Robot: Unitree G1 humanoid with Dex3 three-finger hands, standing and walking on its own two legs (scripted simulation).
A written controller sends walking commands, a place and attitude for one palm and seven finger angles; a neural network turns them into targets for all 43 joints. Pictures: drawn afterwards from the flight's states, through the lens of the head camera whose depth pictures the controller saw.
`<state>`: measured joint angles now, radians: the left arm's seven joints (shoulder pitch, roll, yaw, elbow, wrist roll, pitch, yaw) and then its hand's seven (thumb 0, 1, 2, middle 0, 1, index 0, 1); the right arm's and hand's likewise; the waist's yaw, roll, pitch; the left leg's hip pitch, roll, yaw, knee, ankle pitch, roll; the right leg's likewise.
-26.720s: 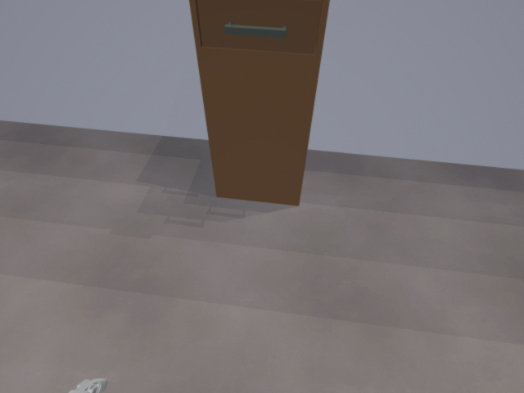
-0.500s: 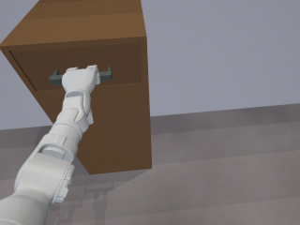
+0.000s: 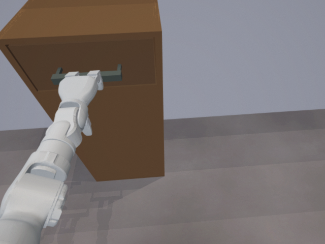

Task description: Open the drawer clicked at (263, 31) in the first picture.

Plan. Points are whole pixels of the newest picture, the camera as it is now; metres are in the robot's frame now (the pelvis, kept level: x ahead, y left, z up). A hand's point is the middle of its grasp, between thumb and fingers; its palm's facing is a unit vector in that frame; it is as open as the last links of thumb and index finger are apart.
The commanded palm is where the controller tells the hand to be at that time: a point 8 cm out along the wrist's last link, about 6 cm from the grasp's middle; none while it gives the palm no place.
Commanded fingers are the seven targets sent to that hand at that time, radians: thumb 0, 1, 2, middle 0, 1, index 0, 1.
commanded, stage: close the thumb around the handle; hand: left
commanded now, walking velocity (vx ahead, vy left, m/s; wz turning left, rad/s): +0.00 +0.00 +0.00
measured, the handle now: (88, 73) +0.56 +0.21 +0.11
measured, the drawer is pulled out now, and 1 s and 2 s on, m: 0.00 0.00 0.00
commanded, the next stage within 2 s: pull the drawer open in 0.62 s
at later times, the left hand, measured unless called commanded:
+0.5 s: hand (86, 101) +0.46 +0.20 +0.09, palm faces +0.02 -0.02 -1.00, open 5.9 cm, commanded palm +0.44 +0.21 +0.15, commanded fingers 0.00 0.90 0.90 -0.40 -1.35 -0.40 -1.35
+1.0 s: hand (87, 111) +0.44 +0.20 +0.08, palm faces +0.01 -0.05 -1.00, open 4.8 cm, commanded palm +0.41 +0.21 +0.15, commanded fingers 0.00 0.90 0.90 -0.40 -1.35 -0.40 -1.35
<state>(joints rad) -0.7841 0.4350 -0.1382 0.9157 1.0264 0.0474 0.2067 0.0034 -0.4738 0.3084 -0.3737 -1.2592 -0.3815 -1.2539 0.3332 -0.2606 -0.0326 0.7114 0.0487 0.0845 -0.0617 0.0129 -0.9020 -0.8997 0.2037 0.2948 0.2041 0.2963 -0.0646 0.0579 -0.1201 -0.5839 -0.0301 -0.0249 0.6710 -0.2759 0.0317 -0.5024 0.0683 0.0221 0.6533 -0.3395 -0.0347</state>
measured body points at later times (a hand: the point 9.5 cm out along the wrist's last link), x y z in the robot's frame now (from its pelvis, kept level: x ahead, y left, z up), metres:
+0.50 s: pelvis +0.01 +0.01 +0.00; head +0.04 -0.01 +0.45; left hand +0.46 +0.20 +0.15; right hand +0.10 -0.26 -0.13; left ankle +0.03 +0.10 -0.72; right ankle -0.02 -0.10 -0.72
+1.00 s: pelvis +0.02 +0.01 +0.01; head +0.04 -0.02 +0.45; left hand +0.43 +0.20 +0.14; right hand +0.11 -0.26 -0.13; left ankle +0.03 +0.10 -0.72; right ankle -0.02 -0.10 -0.72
